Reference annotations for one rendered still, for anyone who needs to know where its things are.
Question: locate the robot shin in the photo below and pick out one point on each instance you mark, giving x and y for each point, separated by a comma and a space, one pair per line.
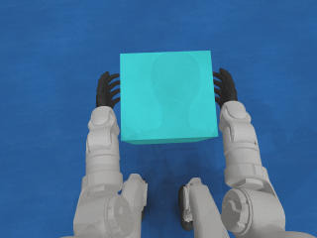
134, 176
187, 214

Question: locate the robot right forearm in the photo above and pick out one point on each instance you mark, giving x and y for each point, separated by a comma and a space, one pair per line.
241, 150

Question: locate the robot left hand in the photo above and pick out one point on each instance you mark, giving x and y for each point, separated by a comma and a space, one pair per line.
103, 95

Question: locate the robot left upper arm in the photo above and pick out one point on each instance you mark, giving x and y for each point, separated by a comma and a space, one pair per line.
108, 216

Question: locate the robot right hand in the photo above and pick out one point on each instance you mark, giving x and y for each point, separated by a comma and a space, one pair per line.
227, 91

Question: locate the carton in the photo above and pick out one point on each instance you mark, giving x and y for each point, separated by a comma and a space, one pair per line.
167, 97

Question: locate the robot left forearm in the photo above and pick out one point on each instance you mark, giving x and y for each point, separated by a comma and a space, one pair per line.
102, 157

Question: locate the robot right upper arm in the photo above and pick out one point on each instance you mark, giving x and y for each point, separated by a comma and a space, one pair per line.
249, 213

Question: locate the left robot shin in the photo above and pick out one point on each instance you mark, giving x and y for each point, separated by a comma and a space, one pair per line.
134, 176

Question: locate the right robot shin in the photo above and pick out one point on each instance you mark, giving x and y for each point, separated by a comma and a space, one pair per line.
187, 214

